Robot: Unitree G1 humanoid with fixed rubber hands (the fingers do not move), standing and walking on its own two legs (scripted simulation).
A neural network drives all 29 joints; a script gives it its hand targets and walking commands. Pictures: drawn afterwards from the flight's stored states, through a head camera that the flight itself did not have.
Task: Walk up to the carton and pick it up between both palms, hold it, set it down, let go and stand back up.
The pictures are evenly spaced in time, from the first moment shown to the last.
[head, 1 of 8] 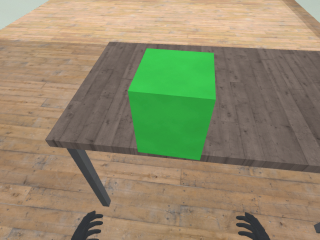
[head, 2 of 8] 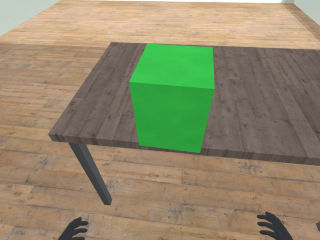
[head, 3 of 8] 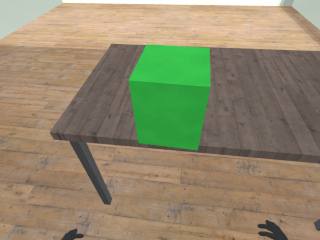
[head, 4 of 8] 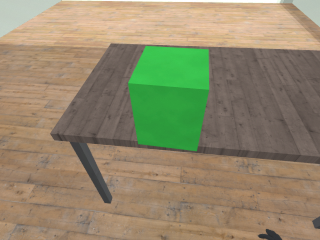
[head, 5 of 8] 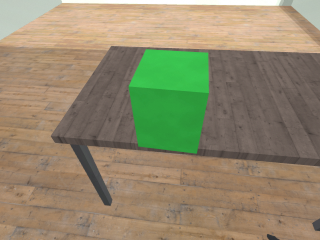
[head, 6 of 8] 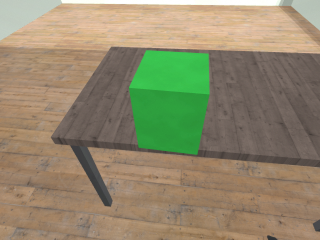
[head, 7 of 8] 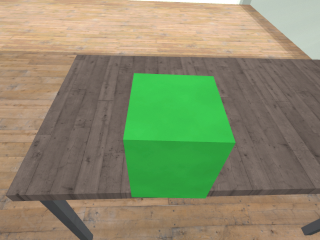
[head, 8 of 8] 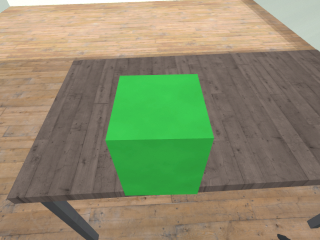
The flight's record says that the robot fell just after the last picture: no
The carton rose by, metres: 0.00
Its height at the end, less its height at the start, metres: +0.00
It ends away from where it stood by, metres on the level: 0.00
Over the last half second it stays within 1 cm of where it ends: yes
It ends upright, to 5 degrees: yes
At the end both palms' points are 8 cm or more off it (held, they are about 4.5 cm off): yes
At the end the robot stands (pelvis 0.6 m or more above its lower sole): yes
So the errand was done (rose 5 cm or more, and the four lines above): no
